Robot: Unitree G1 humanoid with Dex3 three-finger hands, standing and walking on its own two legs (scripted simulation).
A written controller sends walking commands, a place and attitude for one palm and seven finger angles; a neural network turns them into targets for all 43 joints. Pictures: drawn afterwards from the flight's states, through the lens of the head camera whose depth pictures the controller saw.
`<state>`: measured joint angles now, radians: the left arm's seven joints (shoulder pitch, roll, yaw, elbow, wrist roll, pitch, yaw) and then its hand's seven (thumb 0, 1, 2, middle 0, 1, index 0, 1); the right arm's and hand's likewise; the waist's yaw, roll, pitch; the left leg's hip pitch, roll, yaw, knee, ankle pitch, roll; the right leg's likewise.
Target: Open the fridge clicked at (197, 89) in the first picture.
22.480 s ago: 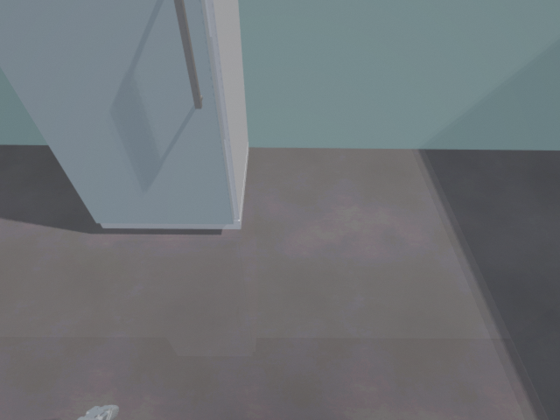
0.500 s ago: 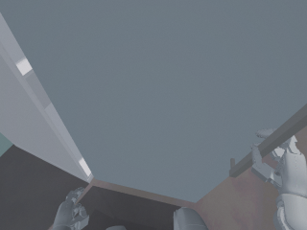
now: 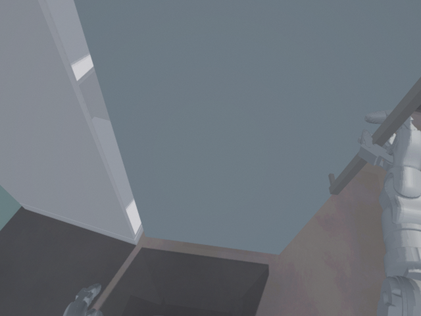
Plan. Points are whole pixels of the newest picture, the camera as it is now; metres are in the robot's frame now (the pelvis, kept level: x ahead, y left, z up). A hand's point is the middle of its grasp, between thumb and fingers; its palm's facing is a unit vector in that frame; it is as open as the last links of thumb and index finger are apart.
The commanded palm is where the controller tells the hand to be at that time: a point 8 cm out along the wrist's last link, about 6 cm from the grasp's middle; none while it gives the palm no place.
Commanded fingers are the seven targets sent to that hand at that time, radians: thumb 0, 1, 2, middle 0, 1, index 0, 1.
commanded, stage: stop walking and hold the door back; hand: right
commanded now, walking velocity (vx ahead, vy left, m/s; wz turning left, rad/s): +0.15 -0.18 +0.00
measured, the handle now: (372, 136) +0.44 -0.29 +0.13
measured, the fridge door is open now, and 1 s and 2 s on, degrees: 80 78 76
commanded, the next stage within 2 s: loosen the grip on the handle in 1.36 s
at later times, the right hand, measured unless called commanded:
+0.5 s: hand (361, 134) +0.45 -0.26 +0.13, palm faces +0.27 +0.93 -0.24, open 5.6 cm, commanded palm +0.39 -0.33 +0.12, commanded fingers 0.00 -0.90 -0.90 0.45 1.40 0.45 1.40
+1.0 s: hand (365, 146) +0.42 -0.27 +0.12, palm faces +0.21 +0.94 -0.27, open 5.4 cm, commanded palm +0.39 -0.33 +0.12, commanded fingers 0.00 -0.90 -0.90 0.45 1.40 0.45 1.40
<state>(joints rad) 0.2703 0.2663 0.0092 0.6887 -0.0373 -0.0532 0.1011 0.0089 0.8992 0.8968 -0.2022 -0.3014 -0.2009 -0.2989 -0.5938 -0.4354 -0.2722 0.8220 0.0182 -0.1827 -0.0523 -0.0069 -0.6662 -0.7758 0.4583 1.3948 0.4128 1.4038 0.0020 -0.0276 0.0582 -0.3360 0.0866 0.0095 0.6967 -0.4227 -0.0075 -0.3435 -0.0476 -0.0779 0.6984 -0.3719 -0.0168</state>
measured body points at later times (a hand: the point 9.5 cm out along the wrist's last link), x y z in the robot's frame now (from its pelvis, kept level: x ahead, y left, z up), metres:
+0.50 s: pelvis +0.01 -0.03 +0.02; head +0.05 -0.03 +0.46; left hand +0.06 +0.26 -0.09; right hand +0.43 -0.31 +0.14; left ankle +0.00 +0.09 -0.71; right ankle +0.02 -0.15 -0.72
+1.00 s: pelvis +0.00 -0.06 +0.02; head +0.03 -0.05 +0.47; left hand +0.09 +0.21 -0.09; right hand +0.40 -0.32 +0.14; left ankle -0.02 +0.07 -0.72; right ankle +0.04 -0.16 -0.72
